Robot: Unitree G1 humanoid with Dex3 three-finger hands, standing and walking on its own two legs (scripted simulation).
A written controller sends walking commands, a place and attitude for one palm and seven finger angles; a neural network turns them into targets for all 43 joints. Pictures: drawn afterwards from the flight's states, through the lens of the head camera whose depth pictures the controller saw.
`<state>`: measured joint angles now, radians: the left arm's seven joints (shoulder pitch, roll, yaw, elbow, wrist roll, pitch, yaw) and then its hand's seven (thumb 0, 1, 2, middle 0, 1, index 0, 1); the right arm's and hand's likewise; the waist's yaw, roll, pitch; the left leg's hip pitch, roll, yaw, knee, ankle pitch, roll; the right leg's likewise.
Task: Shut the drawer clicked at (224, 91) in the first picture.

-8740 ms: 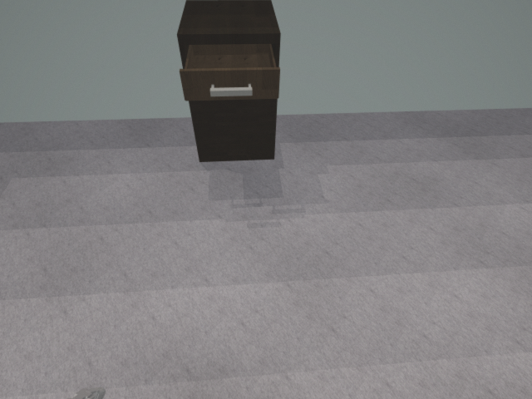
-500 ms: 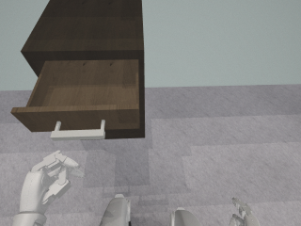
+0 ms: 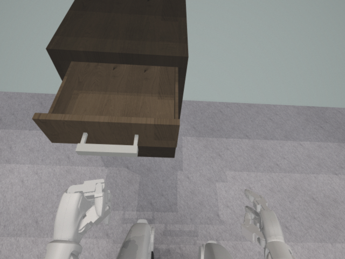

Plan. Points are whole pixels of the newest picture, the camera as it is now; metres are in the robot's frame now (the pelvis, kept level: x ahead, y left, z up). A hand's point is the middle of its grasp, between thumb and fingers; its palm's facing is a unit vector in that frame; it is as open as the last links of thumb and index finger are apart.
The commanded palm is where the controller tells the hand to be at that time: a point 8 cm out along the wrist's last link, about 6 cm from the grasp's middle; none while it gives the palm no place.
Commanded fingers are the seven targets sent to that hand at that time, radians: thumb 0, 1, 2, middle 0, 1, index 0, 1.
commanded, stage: raise the hand and make a fist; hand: left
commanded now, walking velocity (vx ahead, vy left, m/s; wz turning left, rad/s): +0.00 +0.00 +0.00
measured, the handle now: (109, 143) +0.41 +0.22 -0.06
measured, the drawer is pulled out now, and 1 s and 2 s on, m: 0.23 0.23 0.23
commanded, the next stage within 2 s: bring the fist close to the handle in 0.50 s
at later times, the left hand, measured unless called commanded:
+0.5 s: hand (111, 207) +0.22 +0.14 +0.04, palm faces +0.05 -1.00 -0.05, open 3.3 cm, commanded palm +0.19 +0.20 +0.05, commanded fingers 0.00 0.90 0.90 -1.40 -1.60 -1.40 -1.60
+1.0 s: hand (117, 194) +0.25 +0.15 +0.01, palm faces +0.03 -1.00 -0.05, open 3.3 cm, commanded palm +0.24 +0.21 +0.00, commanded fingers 0.00 0.90 0.90 -1.40 -1.60 -1.40 -1.60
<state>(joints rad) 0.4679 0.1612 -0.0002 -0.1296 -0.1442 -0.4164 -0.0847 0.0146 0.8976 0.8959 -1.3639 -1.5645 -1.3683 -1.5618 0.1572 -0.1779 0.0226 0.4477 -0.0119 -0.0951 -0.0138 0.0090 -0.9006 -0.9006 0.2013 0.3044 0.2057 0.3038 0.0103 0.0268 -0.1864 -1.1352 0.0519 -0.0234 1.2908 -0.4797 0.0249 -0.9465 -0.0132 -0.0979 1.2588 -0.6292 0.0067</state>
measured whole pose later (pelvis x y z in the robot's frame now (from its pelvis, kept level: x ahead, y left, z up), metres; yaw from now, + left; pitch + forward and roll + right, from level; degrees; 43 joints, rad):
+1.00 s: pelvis +0.00 -0.03 -0.03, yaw -1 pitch +22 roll -3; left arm 0.30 0.20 0.12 0.07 -0.20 -0.48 -0.16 0.01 0.90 0.90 -1.40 -1.60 -1.40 -1.60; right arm 0.18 -0.22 -0.01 0.53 0.00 -0.09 -0.03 0.01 -0.90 -0.90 0.20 0.30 0.20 0.30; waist -0.01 0.03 -0.21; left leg -1.26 0.08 -0.04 1.39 -0.52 -0.02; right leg -1.09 0.01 -0.11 1.39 -0.69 -0.04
